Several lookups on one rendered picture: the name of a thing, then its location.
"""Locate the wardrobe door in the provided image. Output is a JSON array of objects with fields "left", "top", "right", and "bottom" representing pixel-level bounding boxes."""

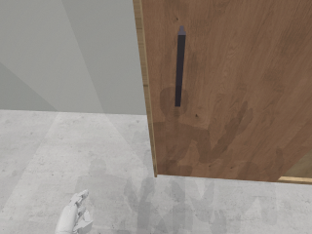
[
  {"left": 141, "top": 0, "right": 312, "bottom": 182},
  {"left": 282, "top": 149, "right": 312, "bottom": 178}
]

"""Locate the left robot hand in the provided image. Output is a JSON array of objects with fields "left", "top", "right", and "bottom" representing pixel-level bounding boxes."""
[{"left": 55, "top": 189, "right": 93, "bottom": 234}]

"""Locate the handle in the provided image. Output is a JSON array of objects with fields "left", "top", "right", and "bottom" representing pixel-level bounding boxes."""
[{"left": 175, "top": 25, "right": 186, "bottom": 107}]

